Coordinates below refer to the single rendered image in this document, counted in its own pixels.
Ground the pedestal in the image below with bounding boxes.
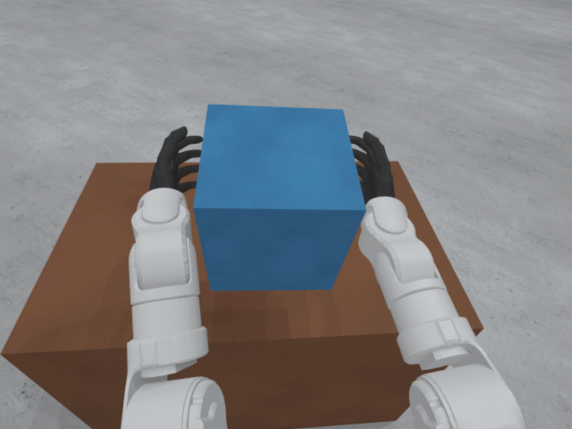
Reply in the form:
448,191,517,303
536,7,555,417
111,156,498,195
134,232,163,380
0,161,484,429

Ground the left robot forearm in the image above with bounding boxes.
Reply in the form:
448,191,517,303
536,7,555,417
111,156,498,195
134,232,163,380
121,188,208,429

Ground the right robot hand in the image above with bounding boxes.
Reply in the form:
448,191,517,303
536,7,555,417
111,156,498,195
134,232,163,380
349,131,395,205

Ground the right robot upper arm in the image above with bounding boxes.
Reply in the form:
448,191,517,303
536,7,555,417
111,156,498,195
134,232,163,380
409,363,525,429

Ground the carton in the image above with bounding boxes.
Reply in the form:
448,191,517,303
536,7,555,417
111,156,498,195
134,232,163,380
193,104,366,290

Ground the right robot forearm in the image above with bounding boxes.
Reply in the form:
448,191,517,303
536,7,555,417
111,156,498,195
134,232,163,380
358,197,525,428

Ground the left robot hand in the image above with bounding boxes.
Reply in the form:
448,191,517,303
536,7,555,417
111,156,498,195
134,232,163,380
149,126,203,193

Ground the left robot upper arm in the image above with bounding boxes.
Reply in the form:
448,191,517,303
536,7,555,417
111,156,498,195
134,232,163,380
122,376,227,429

